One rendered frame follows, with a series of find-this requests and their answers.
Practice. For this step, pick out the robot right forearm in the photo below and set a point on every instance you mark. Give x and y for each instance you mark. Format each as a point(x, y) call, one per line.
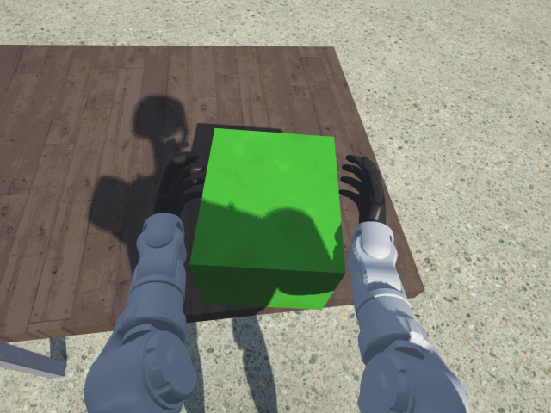
point(382, 308)

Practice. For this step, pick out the carton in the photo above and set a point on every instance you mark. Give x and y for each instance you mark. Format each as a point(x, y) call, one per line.
point(269, 230)

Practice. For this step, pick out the table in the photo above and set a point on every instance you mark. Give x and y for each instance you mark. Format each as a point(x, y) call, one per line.
point(86, 134)

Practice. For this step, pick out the robot left forearm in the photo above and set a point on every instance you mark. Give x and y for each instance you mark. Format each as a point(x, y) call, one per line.
point(157, 292)

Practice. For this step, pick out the left robot upper arm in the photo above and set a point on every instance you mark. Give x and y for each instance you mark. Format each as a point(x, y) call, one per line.
point(151, 374)

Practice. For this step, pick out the robot left hand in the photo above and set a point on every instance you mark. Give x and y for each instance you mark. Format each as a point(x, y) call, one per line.
point(170, 197)

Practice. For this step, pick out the robot right hand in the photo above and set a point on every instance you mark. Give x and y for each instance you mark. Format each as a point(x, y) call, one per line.
point(371, 201)

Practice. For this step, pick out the right robot upper arm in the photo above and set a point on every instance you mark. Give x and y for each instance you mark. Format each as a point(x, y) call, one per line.
point(395, 382)

